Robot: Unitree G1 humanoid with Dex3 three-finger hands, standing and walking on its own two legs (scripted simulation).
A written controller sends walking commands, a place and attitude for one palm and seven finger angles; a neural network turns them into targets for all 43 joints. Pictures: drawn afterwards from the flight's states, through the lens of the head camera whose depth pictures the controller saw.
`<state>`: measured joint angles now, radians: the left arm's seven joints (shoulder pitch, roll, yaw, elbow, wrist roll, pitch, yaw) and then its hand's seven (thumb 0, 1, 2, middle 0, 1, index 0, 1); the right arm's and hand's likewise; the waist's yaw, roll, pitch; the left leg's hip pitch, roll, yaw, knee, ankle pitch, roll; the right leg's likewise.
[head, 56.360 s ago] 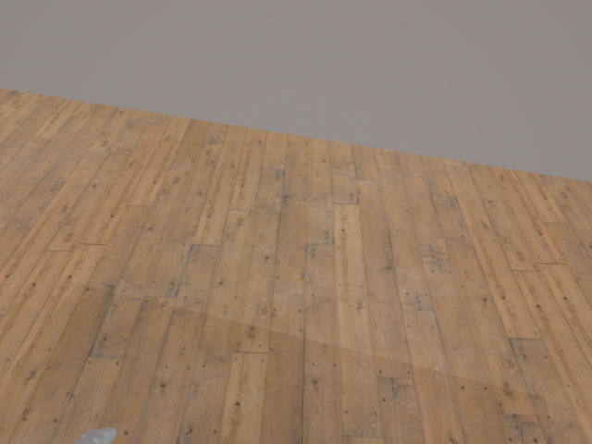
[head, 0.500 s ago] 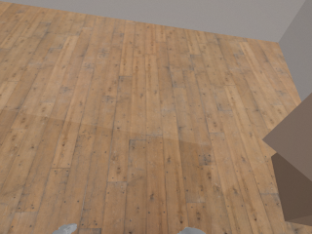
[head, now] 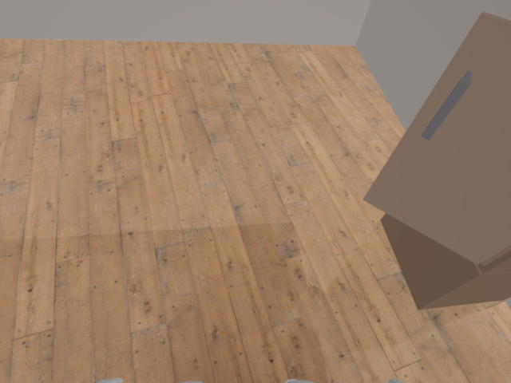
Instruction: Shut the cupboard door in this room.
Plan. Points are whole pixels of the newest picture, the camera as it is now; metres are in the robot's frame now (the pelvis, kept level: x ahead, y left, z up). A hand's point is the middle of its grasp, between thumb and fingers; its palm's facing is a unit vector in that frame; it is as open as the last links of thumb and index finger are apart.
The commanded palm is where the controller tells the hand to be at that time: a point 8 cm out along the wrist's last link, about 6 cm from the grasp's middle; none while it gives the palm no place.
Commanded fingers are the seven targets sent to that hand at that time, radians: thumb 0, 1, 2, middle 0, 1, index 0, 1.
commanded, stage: turn to face it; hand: left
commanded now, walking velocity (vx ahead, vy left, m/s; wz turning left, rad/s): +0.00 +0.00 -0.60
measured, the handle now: (446, 106) +0.66 -0.37 +0.08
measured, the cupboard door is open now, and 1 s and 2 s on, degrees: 47 47 47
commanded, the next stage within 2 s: take the last steps up to it in 0.86 s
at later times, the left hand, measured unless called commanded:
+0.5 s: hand (177, 364) +0.16 +0.14 -0.15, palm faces -0.29 -0.92 -0.26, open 7.4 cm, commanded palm none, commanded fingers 0.00 0.90 0.90 -0.20 -0.30 -0.20 -0.30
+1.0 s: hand (198, 336) +0.21 +0.11 -0.16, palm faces -0.46 -0.86 -0.22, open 7.4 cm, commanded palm none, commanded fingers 0.00 0.90 0.90 -0.20 -0.30 -0.20 -0.30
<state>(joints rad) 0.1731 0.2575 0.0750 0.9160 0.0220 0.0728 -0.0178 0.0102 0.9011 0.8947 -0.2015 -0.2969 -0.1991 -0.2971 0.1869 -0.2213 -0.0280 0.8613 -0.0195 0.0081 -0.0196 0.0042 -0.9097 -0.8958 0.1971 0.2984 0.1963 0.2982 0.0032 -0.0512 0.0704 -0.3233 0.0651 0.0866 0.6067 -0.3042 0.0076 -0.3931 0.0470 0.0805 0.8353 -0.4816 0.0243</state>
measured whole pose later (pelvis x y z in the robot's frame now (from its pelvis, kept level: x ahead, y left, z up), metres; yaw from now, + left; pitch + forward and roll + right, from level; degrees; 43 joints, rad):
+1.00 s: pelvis +0.04 -0.03 +0.00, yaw -28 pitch +0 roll -1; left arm 0.16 0.23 0.06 0.94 0.02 0.05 -0.02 0.01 0.90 0.90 -0.20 -0.30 -0.19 -0.30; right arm 0.29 -0.20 -0.04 0.97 -0.02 0.03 -0.02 0.00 -0.91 -0.90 0.20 0.30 0.20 0.30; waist -0.02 0.01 0.05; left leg -0.26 0.12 0.16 0.57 -0.31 -0.02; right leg -0.23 -0.01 -0.04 0.52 -0.28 0.00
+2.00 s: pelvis +0.19 -0.24 +0.01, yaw -36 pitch +1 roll -1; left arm 0.12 0.15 0.04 1.03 0.03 -0.03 0.03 -0.01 0.93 0.89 -0.20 -0.30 -0.20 -0.30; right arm 0.24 -0.18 -0.04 1.03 0.00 0.02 -0.03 0.00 -0.91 -0.90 0.19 0.30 0.19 0.30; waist -0.03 0.03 0.08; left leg -0.41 0.05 0.05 0.90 -0.46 -0.04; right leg -0.29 0.00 -0.12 0.47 -0.20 -0.04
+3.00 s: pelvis +0.17 -0.21 +0.01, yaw -36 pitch -1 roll +1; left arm 0.30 0.13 0.01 1.14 0.02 0.02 0.02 0.01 0.90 0.89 -0.20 -0.30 -0.20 -0.30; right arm 0.41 -0.13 -0.02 1.15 -0.01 0.00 -0.03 0.00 -0.91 -0.90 0.19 0.30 0.19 0.30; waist -0.02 -0.06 0.03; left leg -0.25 -0.02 0.05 0.48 -0.22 0.03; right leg -0.12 -0.06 0.03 0.49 -0.35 0.03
